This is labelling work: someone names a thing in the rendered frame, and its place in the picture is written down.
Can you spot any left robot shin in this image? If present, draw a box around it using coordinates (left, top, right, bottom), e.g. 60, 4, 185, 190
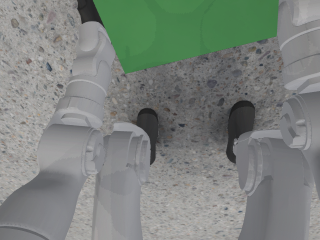
103, 122, 151, 164

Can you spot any right robot shin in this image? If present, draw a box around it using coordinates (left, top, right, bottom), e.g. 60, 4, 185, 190
233, 128, 315, 191

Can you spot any robot right forearm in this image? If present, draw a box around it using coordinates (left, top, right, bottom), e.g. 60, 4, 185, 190
277, 0, 320, 94

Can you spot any robot left forearm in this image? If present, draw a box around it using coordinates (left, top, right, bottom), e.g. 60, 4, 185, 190
37, 21, 116, 167

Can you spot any robot shin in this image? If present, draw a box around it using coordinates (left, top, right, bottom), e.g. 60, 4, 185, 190
103, 122, 151, 164
233, 128, 315, 191

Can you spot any robot left hand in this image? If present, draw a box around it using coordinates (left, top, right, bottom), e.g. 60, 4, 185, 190
77, 0, 105, 28

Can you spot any robot left upper arm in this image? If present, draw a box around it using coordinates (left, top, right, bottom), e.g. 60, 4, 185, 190
0, 123, 105, 240

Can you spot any robot right upper arm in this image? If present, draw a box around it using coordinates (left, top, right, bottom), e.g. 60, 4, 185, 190
279, 91, 320, 200

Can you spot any carton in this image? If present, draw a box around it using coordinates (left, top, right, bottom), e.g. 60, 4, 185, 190
93, 0, 279, 74

